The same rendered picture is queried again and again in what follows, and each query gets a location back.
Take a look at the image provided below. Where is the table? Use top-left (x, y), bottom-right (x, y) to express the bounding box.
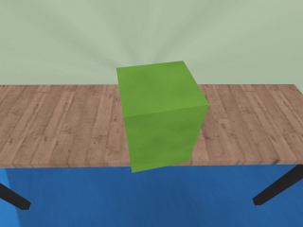
top-left (0, 84), bottom-right (303, 210)

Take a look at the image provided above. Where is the carton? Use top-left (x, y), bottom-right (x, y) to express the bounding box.
top-left (116, 61), bottom-right (209, 173)

